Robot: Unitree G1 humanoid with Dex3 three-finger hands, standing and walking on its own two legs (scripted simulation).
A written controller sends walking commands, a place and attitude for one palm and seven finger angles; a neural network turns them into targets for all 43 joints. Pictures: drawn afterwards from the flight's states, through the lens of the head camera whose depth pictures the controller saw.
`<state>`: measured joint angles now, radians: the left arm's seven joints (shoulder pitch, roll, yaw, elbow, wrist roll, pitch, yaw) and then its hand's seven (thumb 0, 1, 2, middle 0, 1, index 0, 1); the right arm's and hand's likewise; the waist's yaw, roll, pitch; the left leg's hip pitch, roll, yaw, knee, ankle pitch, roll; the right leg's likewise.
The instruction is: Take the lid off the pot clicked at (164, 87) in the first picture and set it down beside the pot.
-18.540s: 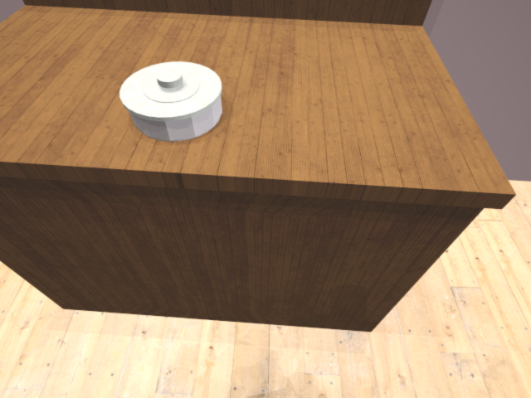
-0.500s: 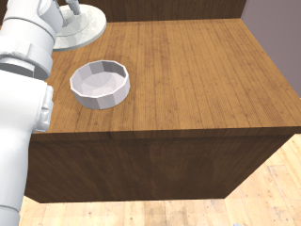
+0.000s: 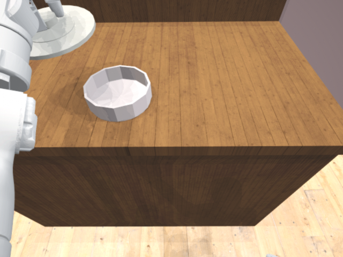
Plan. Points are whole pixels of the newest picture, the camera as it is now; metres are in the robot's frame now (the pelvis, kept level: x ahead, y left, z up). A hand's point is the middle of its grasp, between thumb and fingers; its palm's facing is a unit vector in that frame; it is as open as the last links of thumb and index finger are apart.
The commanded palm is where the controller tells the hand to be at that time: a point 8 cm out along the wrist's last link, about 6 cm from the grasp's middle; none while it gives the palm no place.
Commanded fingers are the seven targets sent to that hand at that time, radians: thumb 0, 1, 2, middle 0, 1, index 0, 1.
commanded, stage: move the lid sideways beside the pot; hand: left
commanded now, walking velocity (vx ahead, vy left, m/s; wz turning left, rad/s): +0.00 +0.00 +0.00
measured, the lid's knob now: (44, 19) +0.53 +0.23 +0.29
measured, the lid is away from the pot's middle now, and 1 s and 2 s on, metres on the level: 0.11 0.23 0.25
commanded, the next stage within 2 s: lower the lid onto the table in 1.22 s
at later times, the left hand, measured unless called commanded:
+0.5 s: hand (3, 22) +0.48 +0.27 +0.31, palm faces -0.19 -0.13 -0.97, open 7.5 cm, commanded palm +0.48 +0.28 +0.37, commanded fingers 0.00 0.74 0.95 -1.01 -1.18 -0.68 -1.05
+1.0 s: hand out of the picture +0.48 +0.33 +0.30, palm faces -0.20 -0.17 -0.96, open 7.5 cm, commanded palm +0.50 +0.33 +0.37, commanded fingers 0.00 0.74 0.95 -1.01 -1.18 -0.68 -1.05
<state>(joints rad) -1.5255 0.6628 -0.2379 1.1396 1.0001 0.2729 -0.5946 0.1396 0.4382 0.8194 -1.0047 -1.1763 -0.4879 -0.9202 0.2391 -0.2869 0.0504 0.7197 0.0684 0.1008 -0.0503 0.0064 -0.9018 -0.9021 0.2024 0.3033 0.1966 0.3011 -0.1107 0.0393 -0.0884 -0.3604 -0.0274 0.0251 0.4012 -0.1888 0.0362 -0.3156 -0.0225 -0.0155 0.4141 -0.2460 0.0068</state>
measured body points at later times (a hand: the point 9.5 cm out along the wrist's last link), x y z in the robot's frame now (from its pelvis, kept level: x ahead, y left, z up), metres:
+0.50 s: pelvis +0.00 +0.01 +0.00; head +0.05 +0.00 +0.45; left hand +0.49 +0.28 +0.36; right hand +0.06 -0.26 -0.13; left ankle +0.00 +0.10 -0.74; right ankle -0.03 -0.13 -0.74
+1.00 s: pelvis +0.01 +0.01 +0.00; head +0.07 +0.00 +0.45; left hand +0.48 +0.33 +0.35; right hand +0.05 -0.27 -0.13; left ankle +0.00 +0.10 -0.74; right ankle -0.03 -0.13 -0.74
